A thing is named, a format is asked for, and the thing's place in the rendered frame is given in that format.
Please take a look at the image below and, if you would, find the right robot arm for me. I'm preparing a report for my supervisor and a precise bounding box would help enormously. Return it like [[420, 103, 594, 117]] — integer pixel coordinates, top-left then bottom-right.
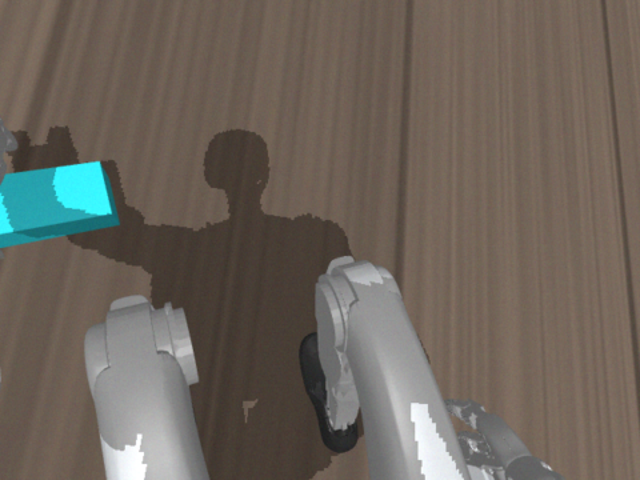
[[505, 456, 566, 480]]

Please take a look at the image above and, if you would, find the right robot foot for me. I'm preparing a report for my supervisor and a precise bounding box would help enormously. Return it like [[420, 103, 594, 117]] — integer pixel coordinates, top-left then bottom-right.
[[299, 332, 358, 453]]

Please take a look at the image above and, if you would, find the right robot hand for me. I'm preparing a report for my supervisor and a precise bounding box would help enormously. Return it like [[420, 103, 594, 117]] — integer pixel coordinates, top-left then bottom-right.
[[444, 398, 532, 480]]

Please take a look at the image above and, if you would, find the left robot hand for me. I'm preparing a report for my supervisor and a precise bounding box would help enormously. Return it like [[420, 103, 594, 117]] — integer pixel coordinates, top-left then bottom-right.
[[0, 118, 18, 259]]

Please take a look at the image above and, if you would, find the carton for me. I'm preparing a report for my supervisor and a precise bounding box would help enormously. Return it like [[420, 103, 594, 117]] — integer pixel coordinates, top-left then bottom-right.
[[0, 161, 120, 248]]

